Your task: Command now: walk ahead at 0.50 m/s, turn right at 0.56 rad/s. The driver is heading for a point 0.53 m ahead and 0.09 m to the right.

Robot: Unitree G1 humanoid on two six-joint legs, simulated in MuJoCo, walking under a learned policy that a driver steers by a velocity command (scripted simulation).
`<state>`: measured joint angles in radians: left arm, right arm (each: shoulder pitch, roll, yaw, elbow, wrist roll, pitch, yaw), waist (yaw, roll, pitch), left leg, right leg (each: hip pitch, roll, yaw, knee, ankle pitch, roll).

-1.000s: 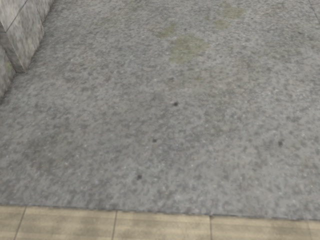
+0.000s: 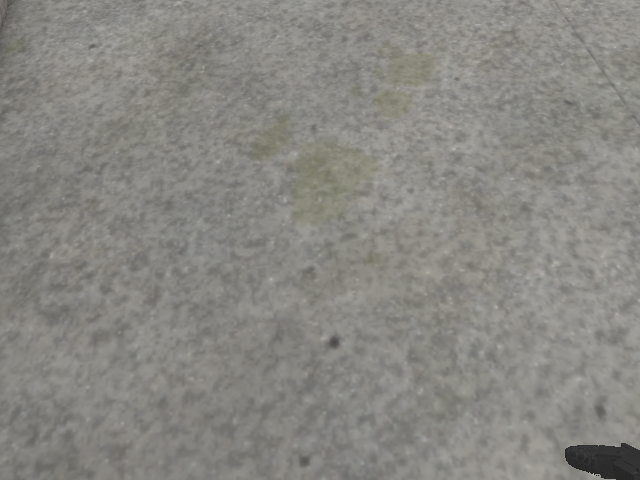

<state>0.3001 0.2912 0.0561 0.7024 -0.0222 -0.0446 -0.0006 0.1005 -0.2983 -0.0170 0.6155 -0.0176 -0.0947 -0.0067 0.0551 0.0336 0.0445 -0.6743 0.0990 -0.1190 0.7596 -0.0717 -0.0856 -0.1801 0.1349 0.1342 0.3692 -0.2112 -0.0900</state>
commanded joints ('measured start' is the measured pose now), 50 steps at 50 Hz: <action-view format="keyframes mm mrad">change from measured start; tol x16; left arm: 1 18 173 49 -49 -8 -1 12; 9 154 68 5 -101 -8 -5 12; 27 -202 80 37 -196 8 91 -28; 32 0 287 109 -187 23 84 5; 50 -208 166 63 -182 3 92 29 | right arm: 1 -78 -67 -17 -75 19 -16 6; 9 270 -243 -102 -20 -10 -22 9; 23 39 -158 -85 37 17 52 -24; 50 100 -81 -74 46 19 74 11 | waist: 1 20 -118 -68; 7 -124 -114 -184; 9 -78 311 -359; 12 -86 38 -130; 30 -46 71 -114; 33 -16 -335 -332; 36 -39 -95 -186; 50 -84 -211 -174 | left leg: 1 222 -97 74 -154 126 -12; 5 304 -97 33 -259 7 48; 7 591 13 -39 -302 -5 136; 9 960 372 -693 -392 -18 361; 14 521 157 -74 -418 368 261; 30 596 182 219 -250 355 213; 31 513 114 271 -89 308 150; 33 27 -116 159 460 -634 14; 34 12 -76 60 518 -599 15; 50 416 -130 81 -274 -168 54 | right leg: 1 -121 -187 162 -70 125 -134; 6 -28 -217 287 127 58 -63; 9 -545 -42 46 890 -433 95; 11 -558 -118 28 1000 -292 135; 29 -238 -163 -182 220 -13 77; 31 25 -138 -144 26 279 5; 32 292 -391 195 80 804 -116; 33 323 -553 446 47 795 -336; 38 -1 -325 160 -6 450 -153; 50 -89 -262 314 72 147 -79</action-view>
